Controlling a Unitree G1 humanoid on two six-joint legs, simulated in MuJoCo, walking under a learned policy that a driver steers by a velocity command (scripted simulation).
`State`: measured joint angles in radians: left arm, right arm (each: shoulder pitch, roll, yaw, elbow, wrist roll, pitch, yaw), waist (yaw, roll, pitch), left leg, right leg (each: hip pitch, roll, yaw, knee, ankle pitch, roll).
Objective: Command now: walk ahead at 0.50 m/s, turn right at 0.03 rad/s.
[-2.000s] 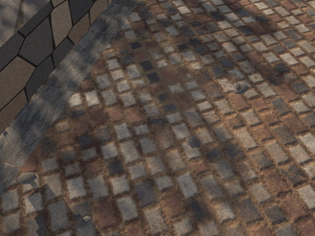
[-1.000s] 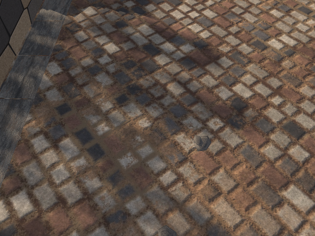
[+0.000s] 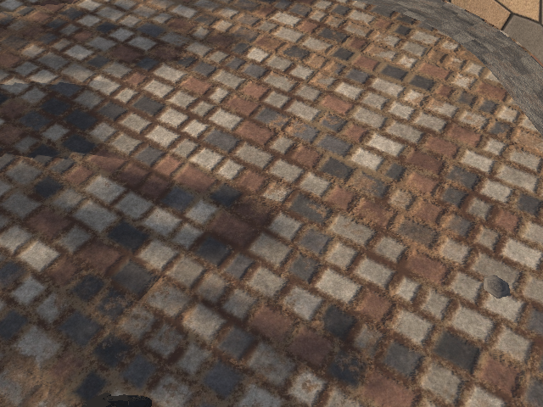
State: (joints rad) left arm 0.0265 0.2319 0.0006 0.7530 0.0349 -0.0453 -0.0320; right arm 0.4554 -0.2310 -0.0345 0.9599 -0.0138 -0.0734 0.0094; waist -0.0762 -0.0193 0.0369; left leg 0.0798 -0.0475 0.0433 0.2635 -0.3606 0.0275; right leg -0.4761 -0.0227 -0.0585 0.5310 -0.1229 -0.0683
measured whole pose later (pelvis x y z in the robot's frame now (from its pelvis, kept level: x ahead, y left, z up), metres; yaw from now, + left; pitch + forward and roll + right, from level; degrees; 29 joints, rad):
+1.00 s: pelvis +0.52 +0.01 +0.01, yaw +3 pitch +1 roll +1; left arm 0.04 0.22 0.03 0.88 0.03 -0.03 -0.03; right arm 0.46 -0.19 -0.03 1.03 -0.01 -0.08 0.00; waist -0.07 -0.04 0.04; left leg 0.03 -0.08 0.04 0.21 -0.25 0.07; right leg -0.58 -0.09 -0.02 0.65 -0.04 0.00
